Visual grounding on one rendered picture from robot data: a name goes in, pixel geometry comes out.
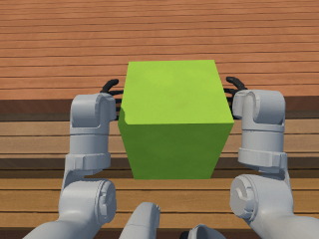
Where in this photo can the right robot thigh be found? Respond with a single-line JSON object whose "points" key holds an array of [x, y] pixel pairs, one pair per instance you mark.
{"points": [[203, 232]]}

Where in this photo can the carton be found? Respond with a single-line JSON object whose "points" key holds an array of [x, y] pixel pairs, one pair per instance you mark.
{"points": [[174, 119]]}

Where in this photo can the robot thigh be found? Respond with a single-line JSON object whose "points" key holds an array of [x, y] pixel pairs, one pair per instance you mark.
{"points": [[203, 232], [142, 223]]}

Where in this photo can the left robot thigh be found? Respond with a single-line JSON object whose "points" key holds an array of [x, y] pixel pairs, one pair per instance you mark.
{"points": [[142, 223]]}

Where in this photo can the right robot hand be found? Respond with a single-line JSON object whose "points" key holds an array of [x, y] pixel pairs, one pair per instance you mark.
{"points": [[240, 87]]}

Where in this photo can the robot left forearm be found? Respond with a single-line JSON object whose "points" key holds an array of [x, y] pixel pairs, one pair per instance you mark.
{"points": [[90, 118]]}

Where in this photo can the robot right forearm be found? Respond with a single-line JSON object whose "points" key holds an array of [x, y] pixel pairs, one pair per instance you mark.
{"points": [[262, 115]]}

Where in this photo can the right robot upper arm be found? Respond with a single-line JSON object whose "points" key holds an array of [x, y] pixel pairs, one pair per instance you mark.
{"points": [[265, 203]]}

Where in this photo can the left robot hand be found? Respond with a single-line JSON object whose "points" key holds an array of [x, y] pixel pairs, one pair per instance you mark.
{"points": [[105, 90]]}

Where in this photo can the left robot upper arm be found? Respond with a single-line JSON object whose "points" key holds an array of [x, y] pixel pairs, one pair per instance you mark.
{"points": [[86, 205]]}

